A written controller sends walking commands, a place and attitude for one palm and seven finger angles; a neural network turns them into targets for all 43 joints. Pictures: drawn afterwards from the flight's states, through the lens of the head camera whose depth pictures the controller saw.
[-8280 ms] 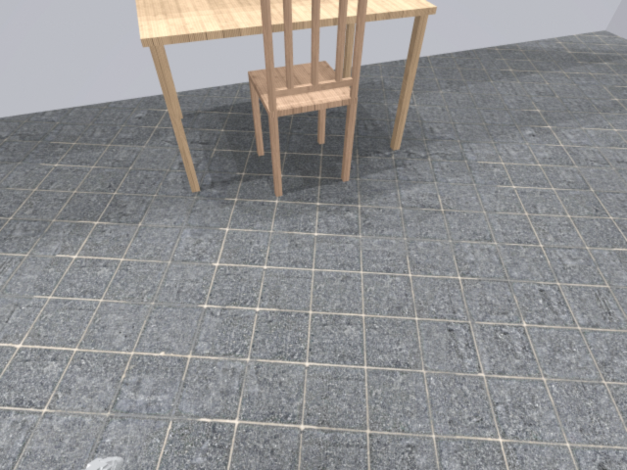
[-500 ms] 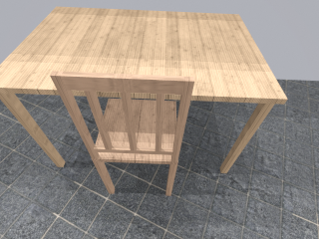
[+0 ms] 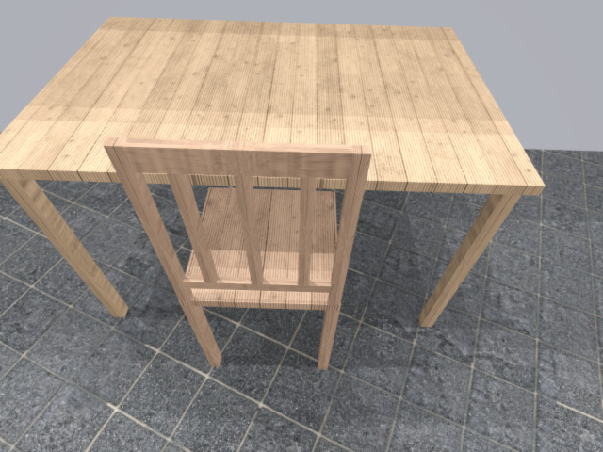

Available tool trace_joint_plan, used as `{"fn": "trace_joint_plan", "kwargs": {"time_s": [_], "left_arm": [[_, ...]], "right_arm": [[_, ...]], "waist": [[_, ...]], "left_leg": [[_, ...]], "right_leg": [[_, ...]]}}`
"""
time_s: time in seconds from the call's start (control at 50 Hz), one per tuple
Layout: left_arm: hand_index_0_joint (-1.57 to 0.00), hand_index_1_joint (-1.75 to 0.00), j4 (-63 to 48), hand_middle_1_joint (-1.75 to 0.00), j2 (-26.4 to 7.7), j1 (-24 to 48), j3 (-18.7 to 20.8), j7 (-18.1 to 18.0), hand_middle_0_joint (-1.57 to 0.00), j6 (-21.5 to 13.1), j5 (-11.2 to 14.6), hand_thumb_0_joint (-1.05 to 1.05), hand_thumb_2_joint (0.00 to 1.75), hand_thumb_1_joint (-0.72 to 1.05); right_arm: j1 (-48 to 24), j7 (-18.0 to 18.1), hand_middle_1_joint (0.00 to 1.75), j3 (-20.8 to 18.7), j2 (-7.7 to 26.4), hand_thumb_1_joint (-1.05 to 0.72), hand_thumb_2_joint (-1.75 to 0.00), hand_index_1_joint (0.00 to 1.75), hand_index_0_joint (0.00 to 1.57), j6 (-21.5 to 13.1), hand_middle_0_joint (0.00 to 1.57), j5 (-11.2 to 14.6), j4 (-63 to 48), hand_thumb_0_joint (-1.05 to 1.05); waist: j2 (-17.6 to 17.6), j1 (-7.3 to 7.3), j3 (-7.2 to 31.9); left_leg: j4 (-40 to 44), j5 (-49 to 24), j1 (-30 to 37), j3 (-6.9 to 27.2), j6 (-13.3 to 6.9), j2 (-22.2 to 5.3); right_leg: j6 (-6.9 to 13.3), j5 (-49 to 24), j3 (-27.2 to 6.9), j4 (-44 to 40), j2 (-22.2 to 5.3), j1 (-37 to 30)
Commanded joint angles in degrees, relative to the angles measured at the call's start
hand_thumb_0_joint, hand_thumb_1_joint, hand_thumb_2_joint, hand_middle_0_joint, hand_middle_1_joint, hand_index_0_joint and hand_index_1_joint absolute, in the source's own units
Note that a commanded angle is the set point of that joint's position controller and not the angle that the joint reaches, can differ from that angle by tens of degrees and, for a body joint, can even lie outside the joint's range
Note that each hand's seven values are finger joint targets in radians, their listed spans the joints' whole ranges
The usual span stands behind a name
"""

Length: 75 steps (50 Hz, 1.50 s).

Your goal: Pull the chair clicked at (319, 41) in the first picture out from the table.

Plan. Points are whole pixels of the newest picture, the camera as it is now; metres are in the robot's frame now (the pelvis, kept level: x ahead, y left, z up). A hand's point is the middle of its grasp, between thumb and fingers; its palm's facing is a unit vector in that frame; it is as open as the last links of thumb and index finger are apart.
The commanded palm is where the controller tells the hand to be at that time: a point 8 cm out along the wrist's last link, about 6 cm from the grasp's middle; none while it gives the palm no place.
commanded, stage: look again from close up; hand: left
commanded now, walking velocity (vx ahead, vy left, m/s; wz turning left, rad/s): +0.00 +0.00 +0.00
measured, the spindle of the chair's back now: (251, 235) +0.49 +0.13 -0.07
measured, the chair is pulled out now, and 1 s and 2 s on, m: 0.00 0.00 0.00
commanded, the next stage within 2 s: shuffle to correct the standing spot in 0.90 s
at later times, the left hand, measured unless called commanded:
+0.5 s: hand out of the picture +0.00 +0.15 -0.17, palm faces +0.01 -0.98 -0.21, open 7.3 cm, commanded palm none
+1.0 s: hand out of the picture -0.01 +0.13 -0.17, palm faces +0.02 -0.98 -0.20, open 7.4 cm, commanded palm none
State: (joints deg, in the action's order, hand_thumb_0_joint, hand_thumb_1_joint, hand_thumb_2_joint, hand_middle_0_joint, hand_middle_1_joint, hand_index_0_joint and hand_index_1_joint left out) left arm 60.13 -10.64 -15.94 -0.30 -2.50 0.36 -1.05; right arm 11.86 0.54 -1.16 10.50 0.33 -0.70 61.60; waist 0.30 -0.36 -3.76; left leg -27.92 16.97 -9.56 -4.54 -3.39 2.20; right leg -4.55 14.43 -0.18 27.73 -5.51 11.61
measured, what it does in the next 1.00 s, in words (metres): stands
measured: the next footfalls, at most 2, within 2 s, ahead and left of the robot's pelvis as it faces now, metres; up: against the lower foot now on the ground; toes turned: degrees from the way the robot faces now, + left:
none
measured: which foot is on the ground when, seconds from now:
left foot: down 0.00-1.00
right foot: down 0.00-1.00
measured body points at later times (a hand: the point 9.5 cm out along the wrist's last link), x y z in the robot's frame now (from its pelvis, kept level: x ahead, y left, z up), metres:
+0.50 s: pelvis -0.01 -0.02 +0.00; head +0.01 -0.03 +0.45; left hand +0.00 +0.20 -0.15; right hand -0.01 -0.24 -0.16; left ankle -0.02 +0.08 -0.74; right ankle +0.00 -0.17 -0.74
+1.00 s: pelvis -0.01 -0.04 +0.00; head +0.01 -0.04 +0.45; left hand -0.01 +0.18 -0.15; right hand -0.02 -0.25 -0.16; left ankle -0.02 +0.08 -0.74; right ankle +0.00 -0.17 -0.74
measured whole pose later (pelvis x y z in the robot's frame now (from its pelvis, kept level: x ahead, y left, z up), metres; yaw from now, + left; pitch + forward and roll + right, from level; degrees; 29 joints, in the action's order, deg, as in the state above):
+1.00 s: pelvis -0.01 -0.04 +0.00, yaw -1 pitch -1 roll +0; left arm 63.6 -7.3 -16.6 0.3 -2.5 -0.9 -1.0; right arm 14.6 1.0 -1.0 7.9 0.1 -0.5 66.0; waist -0.5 0.2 -3.3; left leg -24.7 14.4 -9.1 -4.0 -0.3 -0.7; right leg -1.6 12.8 0.5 26.0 -2.6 12.0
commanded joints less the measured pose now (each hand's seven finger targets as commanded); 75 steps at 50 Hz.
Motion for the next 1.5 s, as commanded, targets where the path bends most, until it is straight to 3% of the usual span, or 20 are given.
{"fn": "trace_joint_plan", "kwargs": {"time_s": [0.0, 0.64, 0.68, 0.98, 1.04, 1.1, 1.16, 1.2, 1.24, 1.28, 1.3, 1.34, 1.36, 1.4, 1.42, 1.44, 1.46, 1.48], "left_arm": [[-0.20, -0.30, -1.3, -0.30, -6.1, -2.4, 1.4, -0.2, -0.20, -1.1, 0.1, 0.00, 0.90, 0.90], [-0.20, -0.30, 1.5, -0.30, -3.1, -3.7, 1.8, -0.2, -0.20, -1.8, 0.1, 0.00, 0.90, 0.90], [-0.20, -0.30, 1.6, -0.30, -2.9, -4.1, 1.9, -0.2, -0.20, -1.9, 0.1, 0.00, 0.90, 0.90], [-0.20, -0.30, 2.1, -0.30, -2.4, -4.5, 1.9, -0.2, -0.20, -2.0, 0.1, 0.00, 0.90, 0.90], [-0.20, -0.30, 2.0, -0.30, -3.5, -4.8, 2.3, 0.0, -0.20, -1.9, 0.0, 0.00, 0.90, 0.90], [-0.20, -0.30, 1.2, -0.30, -5.5, -5.1, 3.3, 0.1, -0.20, -1.3, -0.1, 0.00, 0.90, 0.90], [-0.20, -0.30, 0.1, -0.30, -6.4, -5.1, 4.4, 0.1, -0.20, -1.0, -0.1, 0.00, 0.90, 0.90], [-0.20, -0.30, -0.7, -0.30, -6.5, -4.1, 4.7, 0.2, -0.20, -0.8, -0.2, 0.00, 0.90, 0.90], [-0.20, -0.30, -1.5, -0.30, -5.6, -3.1, 4.8, 0.4, -0.20, -0.8, -0.3, 0.00, 0.90, 0.90], [-0.20, -0.30, -2.2, -0.30, -3.0, -2.2, 4.3, 0.5, -0.20, -0.7, -0.7, 0.00, 0.90, 0.90], [-0.20, -0.30, -2.6, -0.30, -1.6, -2.1, 3.9, 0.6, -0.20, -0.8, -0.8, 0.00, 0.90, 0.90], [-0.20, -0.30, -3.3, -0.30, -0.8, -0.1, 3.2, 0.4, -0.20, -1.0, -0.6, 0.00, 0.90, 0.90], [-0.20, -0.30, -3.3, -0.30, -0.4, 0.4, 3.2, 0.5, -0.20, -1.1, -0.3, 0.00, 0.90, 0.90], [-0.20, -0.30, -2.7, -0.30, 0.1, -0.7, 3.0, 0.7, -0.20, -1.4, 0.0, 0.00, 0.90, 0.90], [-0.20, -0.30, -1.8, -0.30, 0.1, -3.0, 3.0, 0.6, -0.20, -1.6, 0.1, 0.00, 0.90, 0.90], [-0.20, -0.30, -0.4, -0.30, -0.7, -6.0, 3.1, 0.3, -0.20, -2.0, 0.3, 0.00, 0.90, 0.90], [-0.20, -0.30, 0.9, -0.30, -3.1, -8.2, 3.4, -0.2, -0.20, -2.5, 0.5, 0.00, 0.90, 0.90], [-0.20, -0.30, 1.5, -0.30, -5.0, -8.4, 3.4, -0.3, -0.20, -2.6, 0.7, 0.00, 0.90, 0.90]], "right_arm": [[1.7, 0.4, 0.30, -0.9, 6.2, -0.90, -0.90, 0.30, 0.20, -1.3, 0.20, 0.3, -1.5, 0.00], [5.9, 0.6, 0.30, -0.5, 2.6, -0.90, -0.90, 0.30, 0.20, -0.9, 0.20, 0.3, 2.9, 0.00], [6.2, 0.6, 0.30, -0.5, 2.5, -0.90, -0.90, 0.30, 0.20, -1.2, 0.20, 0.3, 2.9, 0.00], [6.7, 0.8, 0.30, -0.3, 2.1, -0.90, -0.90, 0.30, 0.20, -1.1, 0.20, 0.3, 3.3, 0.00], [6.9, 0.6, 0.30, -0.4, 2.5, -0.90, -0.90, 0.30, 0.20, -0.5, 0.20, 0.1, 3.0, 0.00], [7.3, 0.2, 0.30, -0.7, 2.3, -0.90, -0.90, 0.30, 0.20, 0.4, 0.20, -0.2, 2.2, 0.00], [8.6, 0.1, 0.30, -0.9, 1.9, -0.90, -0.90, 0.30, 0.20, 0.5, 0.20, -0.4, 1.2, 0.00], [9.6, 0.1, 0.30, -1.0, 2.0, -0.90, -0.90, 0.30, 0.20, 0.4, 0.20, -0.4, 0.8, 0.00], [11.1, 0.2, 0.30, -0.9, 2.4, -0.90, -0.90, 0.30, 0.20, -0.2, 0.20, -0.4, 0.6, 0.00], [13.4, 0.6, 0.30, -1.0, 4.7, -0.90, -0.90, 0.30, 0.20, -0.9, 0.20, -0.4, 0.7, 0.00], [14.3, 0.9, 0.30, -1.2, 6.0, -0.90, -0.90, 0.30, 0.20, -1.0, 0.20, -0.4, 0.7, 0.00], [15.0, 1.2, 0.30, -0.8, 5.5, -0.90, -0.90, 0.30, 0.20, -1.2, 0.20, -0.7, 0.5, 0.00], [14.7, 1.4, 0.30, -0.4, 5.3, -0.90, -0.90, 0.30, 0.20, -1.3, 0.20, -0.9, 0.4, 0.00], [12.5, 1.7, 0.30, 0.1, 4.4, -0.90, -0.90, 0.30, 0.20, -1.6, 0.20, -0.7, 0.3, 0.00], [11.4, 2.0, 0.30, 0.3, 4.7, -0.90, -0.90, 0.30, 0.20, -1.8, 0.20, -0.4, 0.2, 0.00], [10.7, 2.3, 0.30, 0.3, 4.8, -0.90, -0.90, 0.30, 0.20, -2.0, 0.20, 0.0, 0.2, 0.00], [10.7, 2.4, 0.30, 0.3, 3.7, -0.90, -0.90, 0.30, 0.20, -2.1, 0.20, 0.5, 0.0, 0.00], [11.0, 2.6, 0.30, 0.1, 3.2, -0.90, -0.90, 0.30, 0.20, -1.8, 0.20, 0.7, -0.1, 0.00]], "waist": [[0.0, 0.32, 1.4], [0.3, 0.82, -1.3], [0.2, 0.66, 0.1], [-0.2, 0.71, -0.2], [0.7, 0.33, -1.7], [4.4, 0.01, -4.7], [7.1, 0.17, -3.7], [5.9, 0.72, -4.1], [1.2, 1.15, -3.1], [-7.0, 1.78, -1.5], [-10.8, 1.69, -0.9], [-10.1, 2.02, -2.4], [-9.0, 1.65, -1.9], [-5.8, 0.12, -0.6], [-4.2, -1.00, 1.2], [-3.2, -1.98, 3.5], [0.4, -1.79, 5.3], [1.9, -0.79, 5.3]], "left_leg": [[7.2, -12.1, -0.3, 6.8, 1.1, -7.3], [8.6, -5.0, -1.2, 5.4, 2.2, -7.2], [8.3, -7.2, -0.6, 5.4, 2.0, -7.3], [8.3, -8.3, -0.4, 5.3, 2.3, -7.5], [7.2, -0.2, -2.3, 4.4, 2.5, -6.1], [3.7, 5.3, -5.5, 2.6, 2.9, -3.9], [-0.3, 4.2, -6.3, 1.5, 2.9, -3.0], [0.7, 4.2, -4.8, 1.7, 2.7, -3.2], [4.1, 2.5, -2.6, 3.4, 1.9, -4.3], [9.5, -1.7, 1.1, 10.4, -0.7, -9.9], [11.9, -5.4, 3.7, 14.4, -3.2, -13.2], [11.4, -21.1, 5.8, 16.2, -7.4, -15.9], [9.5, -29.5, 7.0, 14.9, -8.1, -15.7], [6.4, -40.6, 5.6, 11.1, -6.9, -14.3], [4.0, -42.8, 5.1, 9.3, -4.8, -13.0], [0.5, -43.5, 3.9, 7.7, -1.7, -10.9], [-1.7, -35.9, -1.6, 5.9, 1.4, -8.2], [-0.6, -23.1, -4.2, 5.0, 3.4, -6.4]], "right_leg": [[3.9, -9.1, -0.7, -2.9, -0.9, -0.4], [5.0, -4.9, -3.0, -6.1, -0.6, 2.7], [5.1, -6.9, -2.8, -5.7, -0.7, 1.7], [5.2, -7.5, -2.8, -6.2, -0.4, 1.7], [6.1, 2.8, -4.6, -8.5, -1.6, 2.6], [7.7, 14.8, -8.6, -12.2, -4.1, 4.8], [9.5, 16.8, -11.3, -13.2, -6.7, 4.7], [9.6, 15.9, -9.8, -11.4, -6.4, 6.4], [8.7, 10.5, -6.1, -6.1, -4.1, 6.9], [6.3, 5.2, 2.1, 4.5, 1.3, 8.6], [5.3, 6.8, 5.8, 9.7, 3.4, 11.1], [5.2, 14.7, 5.7, 18.2, 2.8, 15.7], [5.5, 15.6, 5.3, 18.3, 2.2, 15.9], [5.4, 10.3, 5.2, 10.4, 1.7, 9.6], [5.2, 3.1, 5.1, 3.4, 1.7, 4.2], [6.0, -9.2, 2.8, -2.2, 0.8, -2.1], [8.4, -29.4, -3.6, -0.9, -3.8, -9.3], [11.5, -41.4, -6.4, 1.0, -9.1, -10.5]]}}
